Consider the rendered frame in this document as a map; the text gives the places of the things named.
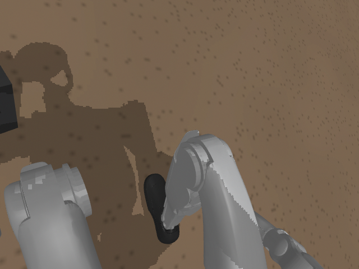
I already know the right robot hand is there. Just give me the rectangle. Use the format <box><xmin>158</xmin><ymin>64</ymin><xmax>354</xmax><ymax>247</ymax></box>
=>
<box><xmin>254</xmin><ymin>211</ymin><xmax>276</xmax><ymax>241</ymax></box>

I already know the right robot arm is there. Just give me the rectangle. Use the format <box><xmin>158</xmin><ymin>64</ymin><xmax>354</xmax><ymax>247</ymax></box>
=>
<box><xmin>263</xmin><ymin>228</ymin><xmax>324</xmax><ymax>269</ymax></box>

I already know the right robot foot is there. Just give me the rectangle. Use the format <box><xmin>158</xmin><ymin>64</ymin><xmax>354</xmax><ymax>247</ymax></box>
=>
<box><xmin>144</xmin><ymin>174</ymin><xmax>180</xmax><ymax>244</ymax></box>

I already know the carton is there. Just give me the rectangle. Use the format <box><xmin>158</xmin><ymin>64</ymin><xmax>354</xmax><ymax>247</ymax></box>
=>
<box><xmin>0</xmin><ymin>65</ymin><xmax>18</xmax><ymax>134</ymax></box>

